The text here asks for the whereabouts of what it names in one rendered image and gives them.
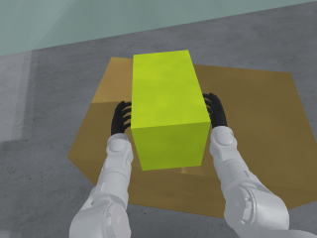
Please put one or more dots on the right robot hand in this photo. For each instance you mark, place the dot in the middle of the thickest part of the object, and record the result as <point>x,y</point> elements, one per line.
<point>217,114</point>

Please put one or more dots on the pedestal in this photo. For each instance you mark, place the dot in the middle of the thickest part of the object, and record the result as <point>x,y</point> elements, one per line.
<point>262,108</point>

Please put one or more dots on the right robot forearm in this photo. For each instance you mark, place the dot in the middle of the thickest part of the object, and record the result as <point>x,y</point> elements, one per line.
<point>230,167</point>

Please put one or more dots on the left robot forearm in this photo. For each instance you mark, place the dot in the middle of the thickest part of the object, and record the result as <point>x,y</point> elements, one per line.
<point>114,178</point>

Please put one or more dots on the left robot hand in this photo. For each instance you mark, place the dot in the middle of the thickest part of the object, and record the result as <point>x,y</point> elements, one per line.
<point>117,125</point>

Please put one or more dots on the robot right upper arm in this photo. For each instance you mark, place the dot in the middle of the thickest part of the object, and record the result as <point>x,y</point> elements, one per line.
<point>254,213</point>

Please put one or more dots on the carton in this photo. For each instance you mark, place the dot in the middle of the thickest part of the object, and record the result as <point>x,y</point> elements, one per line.
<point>169,118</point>

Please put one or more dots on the robot left upper arm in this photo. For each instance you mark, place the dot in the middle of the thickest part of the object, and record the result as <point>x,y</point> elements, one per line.
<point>106,220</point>

